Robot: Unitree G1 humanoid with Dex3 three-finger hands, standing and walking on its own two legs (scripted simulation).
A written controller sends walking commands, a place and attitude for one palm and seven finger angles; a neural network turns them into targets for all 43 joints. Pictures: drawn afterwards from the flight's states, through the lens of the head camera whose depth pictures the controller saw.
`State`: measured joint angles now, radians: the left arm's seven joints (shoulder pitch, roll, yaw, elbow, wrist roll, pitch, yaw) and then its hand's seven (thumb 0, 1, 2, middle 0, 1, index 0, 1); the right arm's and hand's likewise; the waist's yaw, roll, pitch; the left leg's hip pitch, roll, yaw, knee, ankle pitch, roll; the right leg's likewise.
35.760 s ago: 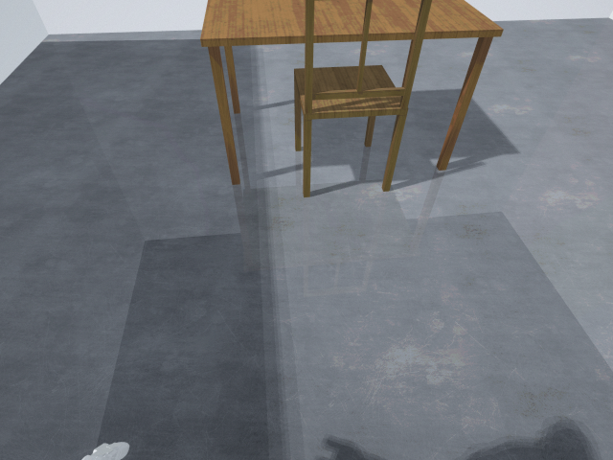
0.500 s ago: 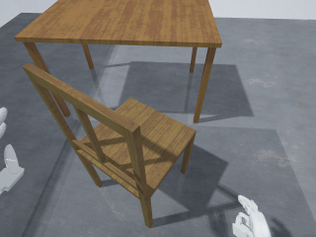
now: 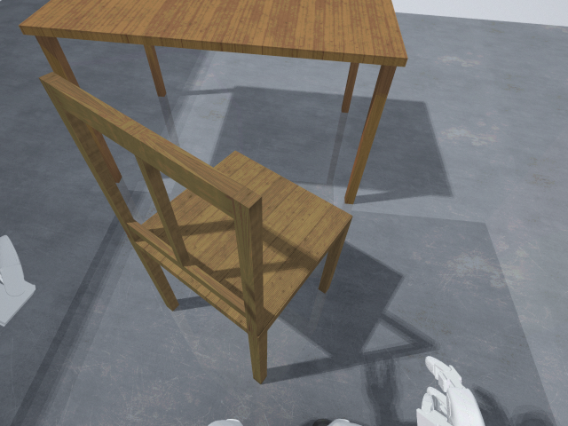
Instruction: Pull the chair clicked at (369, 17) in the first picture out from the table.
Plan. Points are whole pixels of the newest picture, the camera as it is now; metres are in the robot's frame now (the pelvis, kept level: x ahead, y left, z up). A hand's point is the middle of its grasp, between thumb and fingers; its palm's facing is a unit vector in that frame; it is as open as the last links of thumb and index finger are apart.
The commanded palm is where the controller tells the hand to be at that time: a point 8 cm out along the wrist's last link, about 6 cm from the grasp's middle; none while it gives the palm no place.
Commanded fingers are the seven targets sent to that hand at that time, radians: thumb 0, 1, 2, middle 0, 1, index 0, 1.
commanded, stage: step back with the hand held close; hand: left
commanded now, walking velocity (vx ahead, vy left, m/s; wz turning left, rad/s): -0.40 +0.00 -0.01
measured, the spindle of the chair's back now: (167, 217) +0.46 +0.25 -0.05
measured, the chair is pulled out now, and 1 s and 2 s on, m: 0.59 0.59 0.59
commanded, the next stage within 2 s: stop stepping back and stand still in 0.70 s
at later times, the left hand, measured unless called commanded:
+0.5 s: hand (86, 308) +0.19 +0.19 +0.18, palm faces +0.25 -0.81 -0.53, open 7.4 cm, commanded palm +0.11 +0.26 +0.19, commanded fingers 0.00 0.90 0.90 -0.20 -0.30 -0.20 -0.30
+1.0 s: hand out of the picture +0.02 +0.16 +0.18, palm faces +0.42 -0.78 -0.46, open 7.4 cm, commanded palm -0.03 +0.20 +0.19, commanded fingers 0.00 0.90 0.90 -0.20 -0.30 -0.20 -0.30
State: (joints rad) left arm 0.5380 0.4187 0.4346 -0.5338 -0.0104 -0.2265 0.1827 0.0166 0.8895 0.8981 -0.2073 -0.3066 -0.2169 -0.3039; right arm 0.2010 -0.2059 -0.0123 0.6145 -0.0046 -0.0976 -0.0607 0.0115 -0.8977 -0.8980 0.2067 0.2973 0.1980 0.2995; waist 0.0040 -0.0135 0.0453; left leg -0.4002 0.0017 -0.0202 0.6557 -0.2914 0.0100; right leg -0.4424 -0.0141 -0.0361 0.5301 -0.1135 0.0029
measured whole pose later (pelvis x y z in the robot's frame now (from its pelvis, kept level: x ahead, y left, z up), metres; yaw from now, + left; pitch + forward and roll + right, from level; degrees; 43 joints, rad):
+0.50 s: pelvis -0.04 -0.03 +0.02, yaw -2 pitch +5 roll +0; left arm 0.55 0.46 0.40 -0.59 -0.03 -0.29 0.11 0.02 0.89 0.90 -0.21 -0.31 -0.22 -0.30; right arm 0.09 -0.16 0.00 0.62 -0.01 -0.11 -0.06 0.01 -0.90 -0.90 0.21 0.30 0.20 0.30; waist 0.01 -0.03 0.06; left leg -0.47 0.03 0.01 0.63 -0.28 -0.01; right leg -0.21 0.05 0.01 0.39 -0.26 -0.04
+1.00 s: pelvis -0.17 -0.10 +0.02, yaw -1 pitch +1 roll +3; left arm 0.58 0.40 0.40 -0.46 -0.03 -0.20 0.15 0.01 0.89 0.90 -0.21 -0.31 -0.22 -0.30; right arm 0.28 -0.20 -0.01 0.68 -0.01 -0.10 -0.08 0.01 -0.90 -0.90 0.21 0.30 0.20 0.30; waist 0.01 -0.06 -0.06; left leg -0.41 -0.01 0.05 0.98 -0.41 -0.02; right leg -0.37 -0.03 -0.07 0.49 -0.19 -0.06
